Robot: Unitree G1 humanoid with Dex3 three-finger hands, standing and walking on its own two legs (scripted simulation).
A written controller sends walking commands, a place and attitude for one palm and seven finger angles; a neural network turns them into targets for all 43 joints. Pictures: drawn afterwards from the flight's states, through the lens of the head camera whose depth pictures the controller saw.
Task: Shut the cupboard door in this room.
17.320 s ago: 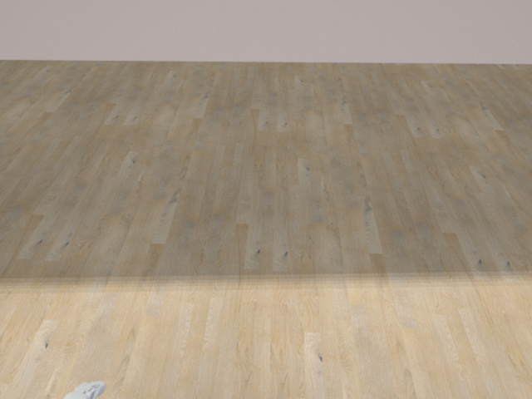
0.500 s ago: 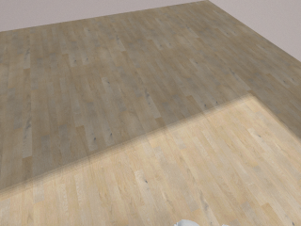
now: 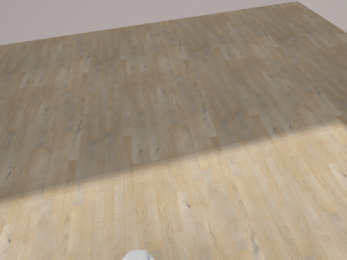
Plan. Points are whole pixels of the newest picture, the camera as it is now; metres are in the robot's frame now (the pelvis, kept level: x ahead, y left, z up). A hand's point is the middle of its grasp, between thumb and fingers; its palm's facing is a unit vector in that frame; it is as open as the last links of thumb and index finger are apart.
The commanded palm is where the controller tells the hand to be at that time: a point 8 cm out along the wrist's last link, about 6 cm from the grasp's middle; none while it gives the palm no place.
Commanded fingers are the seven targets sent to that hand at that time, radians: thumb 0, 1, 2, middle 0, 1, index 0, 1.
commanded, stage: turn or walk to find it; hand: left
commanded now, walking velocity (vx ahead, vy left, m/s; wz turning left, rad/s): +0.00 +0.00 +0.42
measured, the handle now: out of the picture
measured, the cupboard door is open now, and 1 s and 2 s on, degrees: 100 100 100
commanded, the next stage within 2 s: stand and wait in 0.80 s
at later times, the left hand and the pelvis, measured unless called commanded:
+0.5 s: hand out of the picture +0.01 +0.25 -0.16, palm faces +0.23 -0.94 -0.25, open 7.4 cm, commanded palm none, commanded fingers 0.00 0.90 0.90 -0.20 -0.30 -0.20 -0.30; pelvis -0.03 +0.03 +0.00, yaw +11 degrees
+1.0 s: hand out of the picture -0.10 +0.17 -0.17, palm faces +0.40 -0.89 -0.23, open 7.4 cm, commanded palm none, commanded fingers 0.00 0.90 0.90 -0.20 -0.30 -0.20 -0.30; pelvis -0.05 -0.01 +0.00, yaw +21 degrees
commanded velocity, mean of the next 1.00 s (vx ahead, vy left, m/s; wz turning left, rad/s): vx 0.00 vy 0.00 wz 0.23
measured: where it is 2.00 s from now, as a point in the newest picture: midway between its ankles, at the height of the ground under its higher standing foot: outside the picture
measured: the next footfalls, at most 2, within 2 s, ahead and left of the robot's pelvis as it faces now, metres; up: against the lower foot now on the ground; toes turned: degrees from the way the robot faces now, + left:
left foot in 0.16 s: +0.00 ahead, +0.15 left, +0.00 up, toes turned +9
right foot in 0.60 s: +0.04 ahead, -0.09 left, +0.00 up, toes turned +10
